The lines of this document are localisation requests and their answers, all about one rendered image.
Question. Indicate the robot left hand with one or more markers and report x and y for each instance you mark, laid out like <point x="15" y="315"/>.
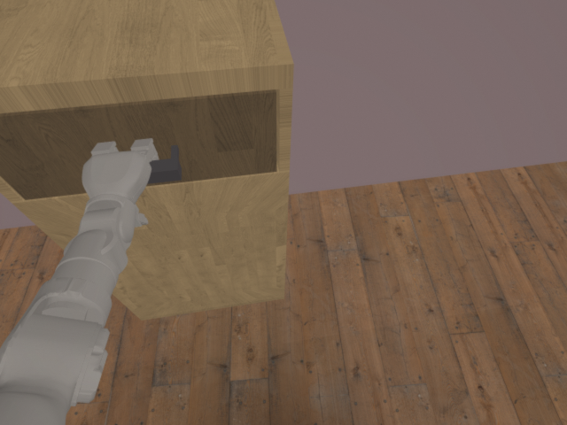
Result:
<point x="122" y="173"/>

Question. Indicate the robot left forearm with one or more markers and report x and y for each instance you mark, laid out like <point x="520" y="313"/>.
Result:
<point x="84" y="279"/>

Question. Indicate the handle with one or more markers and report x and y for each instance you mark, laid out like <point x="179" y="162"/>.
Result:
<point x="166" y="170"/>

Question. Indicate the cabinet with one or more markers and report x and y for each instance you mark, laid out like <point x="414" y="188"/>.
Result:
<point x="208" y="244"/>

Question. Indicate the drawer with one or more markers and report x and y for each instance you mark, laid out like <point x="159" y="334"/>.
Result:
<point x="42" y="153"/>

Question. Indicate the left robot upper arm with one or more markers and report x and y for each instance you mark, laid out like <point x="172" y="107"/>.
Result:
<point x="54" y="363"/>

